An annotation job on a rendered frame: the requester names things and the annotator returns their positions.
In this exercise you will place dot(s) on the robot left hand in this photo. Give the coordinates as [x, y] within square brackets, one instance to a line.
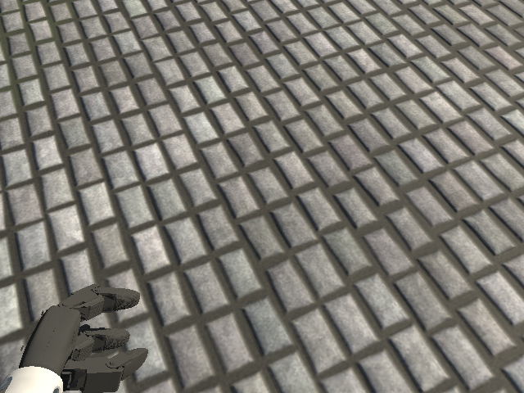
[59, 344]

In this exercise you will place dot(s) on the left robot forearm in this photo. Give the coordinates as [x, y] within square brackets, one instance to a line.
[32, 380]

